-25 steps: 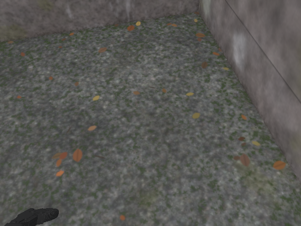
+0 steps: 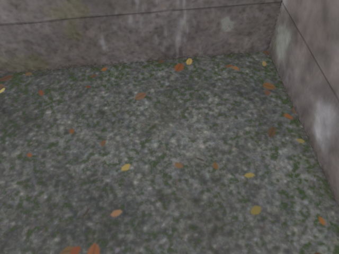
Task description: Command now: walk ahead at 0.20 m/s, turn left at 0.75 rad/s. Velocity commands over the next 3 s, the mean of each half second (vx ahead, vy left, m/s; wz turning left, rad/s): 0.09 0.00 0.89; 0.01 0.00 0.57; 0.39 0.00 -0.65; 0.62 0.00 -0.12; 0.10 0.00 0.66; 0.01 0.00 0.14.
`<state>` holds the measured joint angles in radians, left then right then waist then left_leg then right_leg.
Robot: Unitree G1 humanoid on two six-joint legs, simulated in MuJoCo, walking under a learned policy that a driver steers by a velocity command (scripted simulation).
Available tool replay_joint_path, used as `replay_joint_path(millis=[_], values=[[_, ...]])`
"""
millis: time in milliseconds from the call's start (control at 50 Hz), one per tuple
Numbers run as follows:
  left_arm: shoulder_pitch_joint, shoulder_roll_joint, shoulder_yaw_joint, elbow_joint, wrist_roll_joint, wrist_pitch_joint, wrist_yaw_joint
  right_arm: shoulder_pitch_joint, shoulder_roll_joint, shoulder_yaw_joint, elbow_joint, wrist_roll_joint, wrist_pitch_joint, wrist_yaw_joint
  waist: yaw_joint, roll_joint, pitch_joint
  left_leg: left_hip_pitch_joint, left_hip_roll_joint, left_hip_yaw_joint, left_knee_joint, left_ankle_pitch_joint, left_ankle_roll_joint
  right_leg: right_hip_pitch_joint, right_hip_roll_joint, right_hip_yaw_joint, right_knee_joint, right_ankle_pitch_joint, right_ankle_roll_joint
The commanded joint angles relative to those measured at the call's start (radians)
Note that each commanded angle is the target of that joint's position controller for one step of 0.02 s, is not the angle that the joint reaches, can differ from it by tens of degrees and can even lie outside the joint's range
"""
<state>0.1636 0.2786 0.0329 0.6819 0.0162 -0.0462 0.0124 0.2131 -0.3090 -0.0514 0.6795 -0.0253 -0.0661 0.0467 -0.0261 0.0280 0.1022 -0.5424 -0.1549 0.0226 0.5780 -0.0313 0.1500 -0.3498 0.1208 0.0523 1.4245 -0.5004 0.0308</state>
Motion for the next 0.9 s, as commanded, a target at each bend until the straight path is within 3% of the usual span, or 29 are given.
replay_joint_path(millis=[20,60,80,120,140,200,280,340,360,420,440,460,480,500,520,540,560,600,660,720,780,840,860,880,900], values=[[0.030,0.142,0.027,-0.118,0.005,0.008,-0.002,-0.035,-0.127,-0.035,-0.151,0.039,0.017,-0.027,0.054,-0.192,-0.255,0.394,0.343,-0.715,-0.334,-0.296,0.145,-0.340,-0.068,0.122,0.018,0.082,-0.013],[0.031,0.127,0.031,-0.121,0.006,0.033,0.009,-0.066,-0.132,-0.043,-0.160,0.033,0.028,-0.034,0.082,-0.092,-0.157,0.214,0.236,-0.602,-0.354,-0.242,0.089,-0.263,-0.094,0.117,-0.168,0.109,0.001],[0.032,0.109,0.029,-0.114,0.011,0.033,0.017,-0.056,-0.136,-0.046,-0.155,0.033,0.034,-0.039,0.077,-0.064,-0.156,0.190,0.208,-0.552,-0.331,-0.123,0.081,-0.243,-0.092,0.102,-0.229,0.117,0.014],[0.006,0.081,0.025,-0.114,0.019,0.028,0.032,-0.001,-0.156,-0.055,-0.137,0.038,0.046,-0.057,0.052,-0.036,-0.212,0.232,0.195,-0.507,-0.273,0.115,0.078,-0.244,-0.076,0.098,-0.319,0.152,0.044],[-0.010,0.077,0.025,-0.115,0.015,0.029,0.037,0.012,-0.164,-0.059,-0.134,0.043,0.056,-0.068,0.044,-0.021,-0.242,0.268,0.193,-0.507,-0.253,0.137,0.066,-0.257,-0.070,0.107,-0.347,0.178,0.058],[-0.064,0.087,0.034,-0.116,-0.004,0.035,0.044,-0.001,-0.167,-0.062,-0.147,0.058,0.092,-0.093,0.024,0.046,-0.258,0.327,0.170,-0.532,-0.240,-0.045,0.009,-0.295,-0.060,0.134,-0.430,0.254,0.073],[-0.134,0.088,0.043,-0.114,-0.012,0.015,0.037,-0.005,-0.155,-0.067,-0.159,0.053,0.116,-0.099,-0.009,0.121,-0.217,0.359,0.144,-0.580,-0.234,-0.174,-0.010,-0.266,-0.044,0.145,-0.582,0.283,0.064],[-0.154,0.105,0.048,-0.095,-0.022,-0.011,0.016,-0.013,-0.157,-0.074,-0.174,0.049,0.133,-0.111,-0.017,0.147,-0.209,0.417,0.155,-0.644,-0.204,-0.109,-0.005,-0.206,-0.031,0.166,-0.709,0.282,0.058],[-0.157,0.104,0.047,-0.087,-0.012,-0.020,0.013,-0.004,-0.153,-0.073,-0.174,0.049,0.135,-0.107,-0.024,0.147,-0.213,0.423,0.153,-0.662,-0.190,-0.043,0.000,-0.164,-0.024,0.166,-0.748,0.269,0.051],[-0.099,0.134,0.066,-0.045,-0.011,-0.034,-0.002,-0.031,-0.136,-0.069,-0.180,0.057,0.133,-0.098,0.010,0.170,-0.198,0.400,0.122,-0.704,-0.132,0.033,-0.032,0.004,-0.032,0.152,-0.947,0.293,0.032],[-0.059,0.138,0.072,-0.023,-0.017,-0.034,-0.006,-0.060,-0.123,-0.064,-0.193,0.068,0.131,-0.095,0.036,0.151,-0.196,0.375,0.090,-0.688,-0.074,-0.058,-0.053,0.078,-0.062,0.145,-1.067,0.408,0.024],[-0.068,0.150,0.077,-0.016,-0.016,-0.027,-0.005,0.000,-0.077,-0.053,-0.181,0.078,0.131,-0.093,0.010,0.008,-0.229,0.253,0.014,-0.596,0.059,-0.404,-0.092,0.250,-0.183,0.197,-1.109,0.560,-0.022],[-0.077,0.199,0.081,-0.042,0.007,-0.009,0.001,0.077,-0.045,-0.042,-0.172,0.063,0.131,-0.095,-0.026,-0.203,-0.254,0.088,-0.107,-0.428,0.286,-0.650,-0.136,0.372,-0.394,0.364,-1.033,0.860,-0.127],[-0.077,0.189,0.083,-0.060,0.038,-0.001,0.000,0.076,-0.157,-0.073,-0.199,0.059,0.123,-0.080,-0.029,-0.300,-0.270,0.001,-0.059,-0.388,0.459,-0.647,-0.176,0.299,-0.527,0.520,-1.073,0.793,-0.243],[-0.129,0.156,0.082,-0.080,0.021,0.007,0.011,0.051,-0.225,-0.091,-0.177,0.057,0.122,-0.072,-0.017,-0.222,-0.196,-0.029,0.017,-0.334,0.554,-0.545,-0.212,0.232,-0.479,0.433,-1.095,0.619,-0.233],[-0.155,0.121,0.072,-0.090,0.009,0.019,0.025,0.042,-0.220,-0.092,-0.160,0.063,0.128,-0.072,-0.011,-0.170,-0.153,-0.055,0.045,-0.299,0.593,-0.454,-0.221,0.201,-0.397,0.327,-1.099,0.442,-0.188],[-0.166,0.109,0.064,-0.100,0.008,0.039,0.042,0.052,-0.182,-0.081,-0.149,0.071,0.140,-0.075,-0.010,-0.153,-0.131,-0.069,0.051,-0.257,0.686,-0.418,-0.230,0.175,-0.355,0.254,-1.106,0.387,-0.168],[-0.130,0.094,0.056,-0.099,0.012,0.063,0.063,0.048,-0.134,-0.061,-0.148,0.073,0.149,-0.081,0.008,-0.121,-0.088,-0.115,0.084,-0.159,0.815,-0.380,-0.240,0.139,-0.339,0.164,-1.140,0.418,-0.189],[-0.073,0.085,0.050,-0.086,0.009,0.075,0.059,-0.017,-0.111,-0.049,-0.180,0.077,0.148,-0.087,0.056,-0.148,-0.107,-0.154,0.141,-0.105,0.760,-0.326,-0.251,0.193,-0.314,0.082,-1.151,0.450,-0.229],[-0.044,0.111,0.057,-0.065,0.004,0.076,0.053,-0.059,-0.078,-0.036,-0.199,0.062,0.137,-0.091,0.075,-0.139,-0.135,-0.151,0.180,-0.106,0.620,-0.330,-0.260,0.259,-0.346,0.072,-1.136,0.509,-0.255],[-0.038,0.141,0.066,-0.041,-0.005,0.069,0.046,-0.039,-0.034,-0.015,-0.199,0.051,0.124,-0.084,0.062,-0.174,-0.186,-0.051,0.211,-0.079,0.450,-0.361,-0.240,0.264,-0.365,0.036,-1.121,0.536,-0.264],[-0.027,0.153,0.068,-0.018,-0.018,0.061,0.036,-0.055,-0.040,-0.009,-0.193,0.052,0.113,-0.075,0.068,-0.171,-0.193,0.067,0.200,-0.025,0.293,-0.411,-0.206,0.224,-0.390,0.033,-1.111,0.580,-0.272],[-0.016,0.157,0.066,-0.007,-0.023,0.060,0.034,-0.048,-0.041,-0.009,-0.188,0.052,0.111,-0.072,0.064,-0.172,-0.200,0.098,0.196,-0.019,0.234,-0.410,-0.192,0.232,-0.400,0.039,-1.095,0.621,-0.269],[-0.007,0.156,0.062,0.001,-0.036,0.053,0.033,-0.025,-0.043,-0.008,-0.175,0.041,0.110,-0.068,0.052,-0.164,-0.209,0.146,0.198,-0.030,0.146,-0.389,-0.174,0.238,-0.414,0.046,-1.076,0.672,-0.259],[-0.008,0.142,0.051,0.015,-0.046,0.049,0.029,0.014,-0.026,-0.006,-0.150,0.038,0.109,-0.065,0.024,-0.151,-0.214,0.243,0.185,-0.023,-0.007,-0.309,-0.146,0.212,-0.396,0.040,-1.035,0.713,-0.237]])
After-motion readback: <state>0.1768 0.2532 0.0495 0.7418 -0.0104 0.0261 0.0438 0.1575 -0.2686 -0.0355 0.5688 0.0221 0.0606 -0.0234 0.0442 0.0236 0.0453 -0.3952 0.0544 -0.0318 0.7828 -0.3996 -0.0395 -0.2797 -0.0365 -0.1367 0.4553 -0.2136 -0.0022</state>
